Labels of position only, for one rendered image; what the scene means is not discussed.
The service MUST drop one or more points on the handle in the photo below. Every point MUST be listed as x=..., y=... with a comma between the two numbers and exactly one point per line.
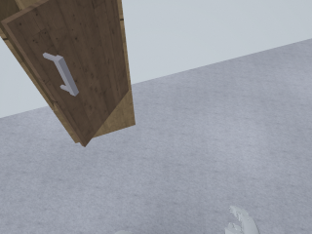
x=64, y=72

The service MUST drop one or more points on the cupboard door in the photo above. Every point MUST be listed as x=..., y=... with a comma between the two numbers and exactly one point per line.
x=87, y=34

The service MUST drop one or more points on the robot right hand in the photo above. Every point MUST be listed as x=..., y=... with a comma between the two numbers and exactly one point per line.
x=247, y=223

